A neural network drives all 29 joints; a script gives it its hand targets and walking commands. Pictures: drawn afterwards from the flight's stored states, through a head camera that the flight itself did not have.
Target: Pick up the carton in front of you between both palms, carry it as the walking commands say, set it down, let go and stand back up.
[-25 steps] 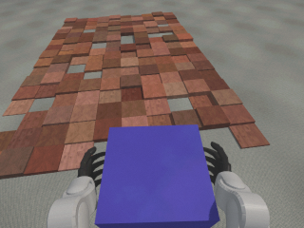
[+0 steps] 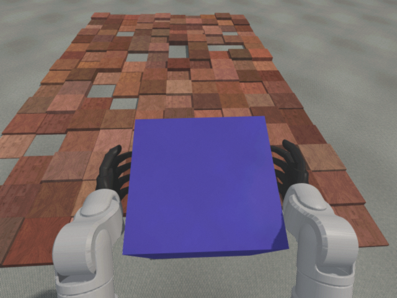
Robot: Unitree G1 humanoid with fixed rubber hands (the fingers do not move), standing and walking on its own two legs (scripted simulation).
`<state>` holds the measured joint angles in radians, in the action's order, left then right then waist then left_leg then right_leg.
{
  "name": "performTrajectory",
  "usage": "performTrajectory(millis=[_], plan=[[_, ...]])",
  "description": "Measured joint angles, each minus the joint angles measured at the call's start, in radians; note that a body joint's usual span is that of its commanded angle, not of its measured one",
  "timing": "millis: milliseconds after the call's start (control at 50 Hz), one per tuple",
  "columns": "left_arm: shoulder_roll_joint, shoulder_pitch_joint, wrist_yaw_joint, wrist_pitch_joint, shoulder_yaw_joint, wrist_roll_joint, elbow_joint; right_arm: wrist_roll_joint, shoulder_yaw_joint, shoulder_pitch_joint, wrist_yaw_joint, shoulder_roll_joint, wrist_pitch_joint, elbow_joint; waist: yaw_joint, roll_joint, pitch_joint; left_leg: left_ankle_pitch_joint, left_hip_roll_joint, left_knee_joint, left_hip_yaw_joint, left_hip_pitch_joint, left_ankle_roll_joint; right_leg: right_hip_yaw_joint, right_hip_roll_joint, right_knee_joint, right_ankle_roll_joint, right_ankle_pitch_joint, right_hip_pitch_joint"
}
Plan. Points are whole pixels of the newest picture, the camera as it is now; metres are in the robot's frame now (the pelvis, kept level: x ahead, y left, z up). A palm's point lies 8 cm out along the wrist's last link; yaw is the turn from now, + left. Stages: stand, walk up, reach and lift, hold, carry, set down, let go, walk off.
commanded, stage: carry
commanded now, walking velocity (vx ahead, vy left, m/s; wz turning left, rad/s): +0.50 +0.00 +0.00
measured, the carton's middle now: (201, 198) +0.29 +0.01 +0.09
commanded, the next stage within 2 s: none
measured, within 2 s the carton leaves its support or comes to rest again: neither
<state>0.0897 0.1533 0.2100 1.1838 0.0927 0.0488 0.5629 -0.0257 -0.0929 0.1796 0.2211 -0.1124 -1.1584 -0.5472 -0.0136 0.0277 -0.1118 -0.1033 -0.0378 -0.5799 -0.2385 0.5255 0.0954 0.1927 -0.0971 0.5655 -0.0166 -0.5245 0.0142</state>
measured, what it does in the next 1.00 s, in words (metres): climbs: right foot, then left foot 0.04 m higher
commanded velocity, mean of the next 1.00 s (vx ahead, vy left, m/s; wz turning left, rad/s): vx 0.50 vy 0.00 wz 0.00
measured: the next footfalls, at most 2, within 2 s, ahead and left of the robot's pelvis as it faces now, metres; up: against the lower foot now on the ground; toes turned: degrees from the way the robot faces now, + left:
right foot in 0.44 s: +0.47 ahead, -0.09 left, +0.01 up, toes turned -7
left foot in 0.86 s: +0.74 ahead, +0.09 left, +0.05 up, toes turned +6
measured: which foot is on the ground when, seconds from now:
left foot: down 0.00-0.48, up 0.50-0.84, down 0.86-1.00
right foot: down 0.00-0.00, up 0.02-0.42, down 0.44-0.88, up 0.90-1.00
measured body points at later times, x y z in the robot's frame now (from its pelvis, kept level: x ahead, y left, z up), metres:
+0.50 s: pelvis +0.32 -0.02 +0.00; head +0.36 -0.02 +0.45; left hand +0.68 +0.15 +0.13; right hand +0.70 -0.16 +0.13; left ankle +0.13 +0.09 -0.67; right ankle +0.42 -0.08 -0.71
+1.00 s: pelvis +0.64 +0.02 +0.05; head +0.66 +0.02 +0.50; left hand +0.99 +0.15 +0.16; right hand +0.98 -0.16 +0.17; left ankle +0.70 +0.08 -0.66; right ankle +0.53 -0.09 -0.57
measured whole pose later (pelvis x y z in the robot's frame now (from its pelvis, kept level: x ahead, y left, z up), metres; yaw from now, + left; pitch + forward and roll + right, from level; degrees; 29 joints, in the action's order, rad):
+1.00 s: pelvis +0.64 +0.02 +0.05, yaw -1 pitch +3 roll +1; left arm 0.13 0.46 0.22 1.10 0.29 0.00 0.17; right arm -0.01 -0.25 0.50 0.21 -0.13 -1.08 -0.15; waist 0.07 0.01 -0.02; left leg -0.26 0.01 -0.69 -0.17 0.49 0.13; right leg -0.01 0.00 1.29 0.06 -0.38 -0.48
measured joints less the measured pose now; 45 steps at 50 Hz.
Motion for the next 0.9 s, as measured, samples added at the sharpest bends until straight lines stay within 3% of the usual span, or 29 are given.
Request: performTrajectory(millis=[60, 120, 280, 420, 440, 480, 540, 600, 740, 800, 860, 900], plan=[[-0.045, 0.095, 0.016, 0.008, 0.037, 0.017, -0.096, -0.012, -0.018, 0.103, 0.01, -0.004, -0.006, 0.103, 0.046, 0.001, 0.043, -0.103, 0.005, -0.066, -0.002, -0.014, 0.017, -0.126, 0.018, 0.538, 0.039, 0.054, -0.259], [0.0, 0.171, 0.015, 0.009, 0.091, 0.014, -0.155, -0.019, -0.07, 0.147, 0.008, -0.02, -0.001, 0.14, 0.062, -0.006, 0.084, -0.12, 0.01, 0.002, 0.005, -0.088, 0.0, -0.16, 0.031, 0.722, 0.072, 0.147, -0.474], [0.052, 0.309, 0.028, -0.061, 0.155, -0.07, -0.306, 0.013, -0.171, 0.302, -0.028, -0.016, 0.08, 0.323, 0.059, -0.014, 0.106, -0.183, 0.016, 0.155, 0.03, -0.294, -0.023, -0.132, 0.011, 0.473, 0.073, 0.345, -0.744], [0.028, 0.378, 0.024, -0.098, 0.186, -0.056, -0.367, 0.033, -0.186, 0.387, -0.011, -0.013, 0.108, 0.384, 0.037, -0.027, 0.091, -0.338, 0.019, 0.148, 0.053, -0.446, -0.076, -0.05, 0.051, 0.073, 0.095, 0.459, -0.669], [0.027, 0.387, 0.022, -0.104, 0.185, -0.053, -0.377, 0.036, -0.188, 0.388, -0.006, -0.011, 0.108, 0.38, 0.028, -0.03, 0.089, -0.377, 0.012, 0.095, 0.058, -0.452, -0.082, -0.033, 0.066, 0.009, 0.098, 0.468, -0.625], [0.037, 0.398, 0.018, -0.122, 0.18, -0.057, -0.404, 0.034, -0.185, 0.386, 0.001, 0.011, 0.107, 0.38, -0.006, -0.065, 0.092, -0.4, -0.031, -0.152, 0.091, -0.381, -0.079, -0.02, 0.1, 0.027, 0.097, 0.295, -0.582], [0.055, 0.381, 0.006, -0.123, 0.176, -0.05, -0.412, 0.023, -0.189, 0.352, 0.002, 0.015, 0.1, 0.367, -0.045, -0.048, 0.127, -0.386, 0.012, -0.607, 0.2, -0.163, -0.067, -0.031, 0.105, 0.068, 0.11, 0.233, -0.561], [0.077, 0.318, -0.014, -0.121, 0.176, -0.028, -0.359, 0.017, -0.212, 0.31, -0.004, -0.027, 0.094, 0.32, -0.06, -0.026, 0.169, -0.322, 0.027, -0.744, 0.217, 0.013, -0.058, -0.046, 0.102, 0.007, 0.109, 0.22, -0.483], [0.072, 0.26, -0.025, -0.159, 0.147, -0.004, -0.271, 0.028, -0.174, 0.238, -0.002, -0.051, 0.138, 0.215, -0.064, -0.034, 0.191, -0.289, -0.006, -0.646, 0.183, 0.264, -0.043, -0.07, 0.097, -0.086, 0.089, 0.133, -0.286], [0.059, 0.262, -0.018, -0.153, 0.131, -0.001, -0.266, 0.028, -0.156, 0.239, 0.001, -0.03, 0.132, 0.209, -0.057, -0.032, 0.154, -0.248, -0.006, -0.443, 0.142, 0.267, -0.04, -0.083, 0.089, -0.133, 0.068, 0.093, -0.192], [0.043, 0.28, -0.011, -0.136, 0.127, -0.014, -0.29, 0.031, -0.145, 0.273, 0.005, -0.004, 0.117, 0.255, -0.014, -0.041, 0.119, -0.173, 0.018, -0.201, 0.091, 0.169, -0.014, -0.074, 0.086, -0.076, 0.05, 0.116, -0.137], [0.014, 0.295, -0.001, -0.114, 0.131, -0.024, -0.329, 0.047, -0.135, 0.302, 0.006, -0.004, 0.111, 0.321, 0.03, -0.01, 0.109, -0.065, 0.04, -0.174, 0.067, 0.102, 0.015, -0.096, 0.055, 0.164, 0.055, 0.127, -0.189]])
